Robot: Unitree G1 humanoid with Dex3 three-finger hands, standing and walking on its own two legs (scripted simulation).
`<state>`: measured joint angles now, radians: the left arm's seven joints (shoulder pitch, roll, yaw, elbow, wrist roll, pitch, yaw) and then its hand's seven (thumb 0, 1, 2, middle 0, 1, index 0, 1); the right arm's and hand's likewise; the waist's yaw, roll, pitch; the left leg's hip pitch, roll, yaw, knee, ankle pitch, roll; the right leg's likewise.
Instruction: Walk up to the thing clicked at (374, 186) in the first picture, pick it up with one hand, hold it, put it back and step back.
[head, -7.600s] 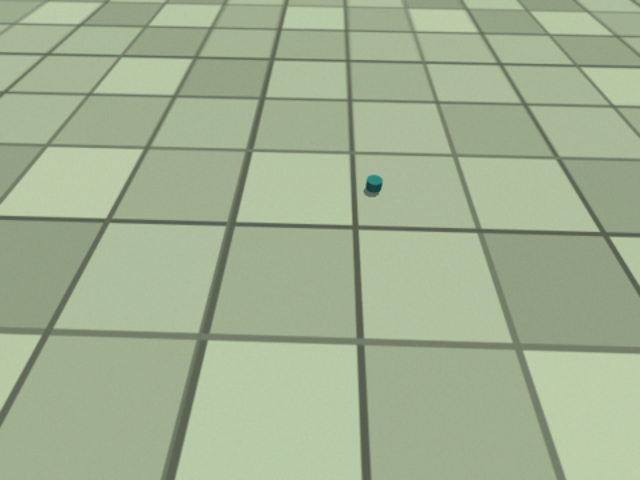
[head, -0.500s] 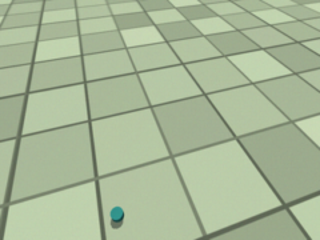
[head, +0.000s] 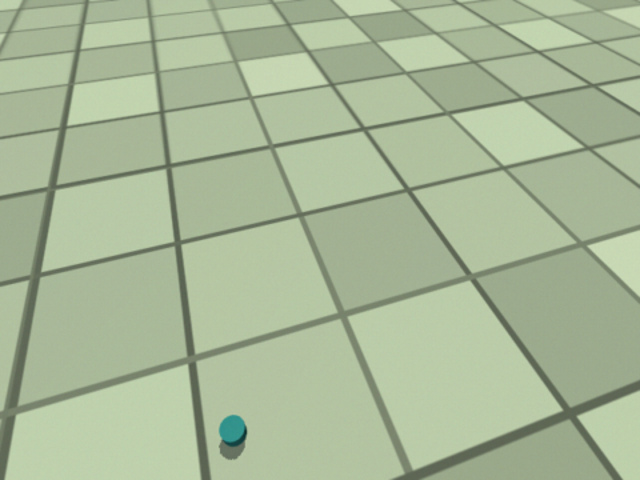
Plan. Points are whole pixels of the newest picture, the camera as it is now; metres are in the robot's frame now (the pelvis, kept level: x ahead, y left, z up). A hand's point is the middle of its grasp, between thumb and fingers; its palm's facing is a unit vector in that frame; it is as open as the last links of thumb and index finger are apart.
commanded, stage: stand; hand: left
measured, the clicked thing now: (233, 430) +0.40 +0.25 -0.76
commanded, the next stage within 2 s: walk up in 0.10 s
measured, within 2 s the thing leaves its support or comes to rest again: neither
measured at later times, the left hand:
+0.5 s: hand out of the picture +0.07 +0.32 -0.19, palm faces -0.02 -0.93 -0.36, open 7.4 cm
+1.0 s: hand out of the picture -0.07 +0.28 -0.16, palm faces -0.04 -0.91 -0.41, open 7.4 cm
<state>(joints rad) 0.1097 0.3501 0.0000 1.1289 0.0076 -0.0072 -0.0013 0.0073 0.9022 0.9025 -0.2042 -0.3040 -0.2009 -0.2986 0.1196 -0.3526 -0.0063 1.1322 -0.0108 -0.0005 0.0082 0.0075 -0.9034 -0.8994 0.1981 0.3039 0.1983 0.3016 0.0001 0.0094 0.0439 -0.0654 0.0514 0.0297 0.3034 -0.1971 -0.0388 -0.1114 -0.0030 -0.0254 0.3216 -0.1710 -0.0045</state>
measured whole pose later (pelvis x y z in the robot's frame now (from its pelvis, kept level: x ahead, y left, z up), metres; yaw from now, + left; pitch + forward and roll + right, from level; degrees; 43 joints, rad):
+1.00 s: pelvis -0.19 +0.02 -0.02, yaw -4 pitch -2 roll +1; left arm 0.16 0.35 0.08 0.83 0.03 0.07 0.00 0.01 0.90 0.90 -0.21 -0.30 -0.20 -0.30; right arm 0.12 -0.41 -0.05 0.86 0.01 0.05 -0.03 0.01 -0.90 -0.90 0.20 0.30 0.20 0.30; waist 0.02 0.02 0.16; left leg -0.47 -0.09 -0.11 1.11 -0.52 -0.01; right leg -0.26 0.01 0.03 0.64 -0.34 -0.03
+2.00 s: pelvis -0.34 +0.00 -0.01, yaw +1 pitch -3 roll -1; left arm 0.16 0.38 0.06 1.01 0.01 -0.02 -0.01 0.01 0.90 0.90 -0.20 -0.30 -0.20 -0.30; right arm 0.20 -0.33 -0.02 1.01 -0.02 0.00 0.02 0.01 -0.90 -0.90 0.20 0.30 0.20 0.30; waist 0.01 0.01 0.05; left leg -0.23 0.00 -0.08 0.55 -0.27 -0.02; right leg -0.16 0.00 0.01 0.51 -0.30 0.02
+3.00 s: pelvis -0.35 -0.01 +0.00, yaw +0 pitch -3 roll +0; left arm 0.11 0.36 0.00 1.14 0.01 -0.01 -0.01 0.01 0.90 0.90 -0.20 -0.30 -0.20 -0.30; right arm 0.12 -0.35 -0.01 1.15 -0.01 0.00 0.02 0.01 -0.90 -0.90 0.20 0.30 0.20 0.30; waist 0.00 0.00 0.07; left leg -0.15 0.01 -0.07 0.34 -0.15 -0.03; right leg -0.10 -0.01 0.02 0.33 -0.19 0.02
